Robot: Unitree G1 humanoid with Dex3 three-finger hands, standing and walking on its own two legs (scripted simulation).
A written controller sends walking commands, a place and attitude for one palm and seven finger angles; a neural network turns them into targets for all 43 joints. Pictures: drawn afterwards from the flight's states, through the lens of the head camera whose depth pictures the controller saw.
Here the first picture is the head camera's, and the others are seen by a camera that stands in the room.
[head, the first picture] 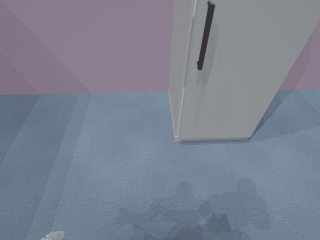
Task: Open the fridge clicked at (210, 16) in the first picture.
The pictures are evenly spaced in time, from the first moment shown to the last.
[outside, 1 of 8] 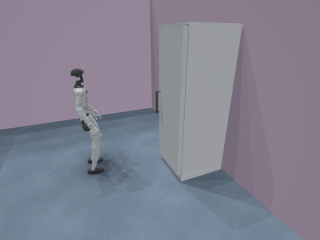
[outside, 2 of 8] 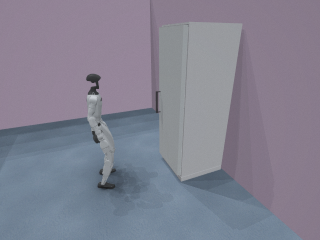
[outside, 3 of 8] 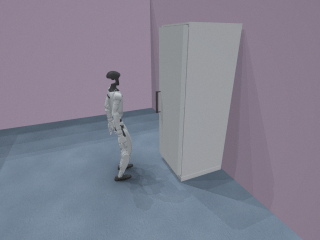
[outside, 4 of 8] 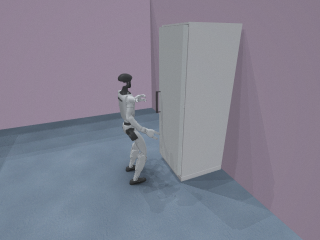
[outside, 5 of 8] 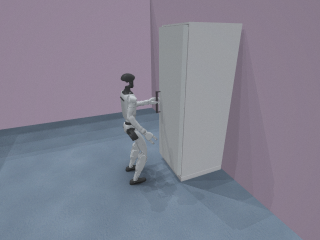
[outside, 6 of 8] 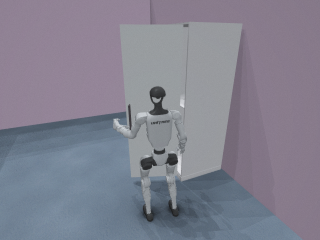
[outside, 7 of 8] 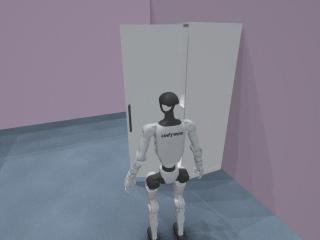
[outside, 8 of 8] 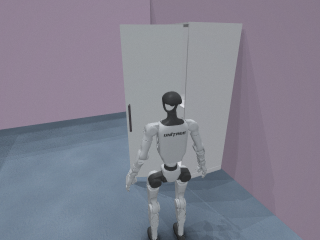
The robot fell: no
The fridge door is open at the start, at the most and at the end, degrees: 0 79 70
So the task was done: yes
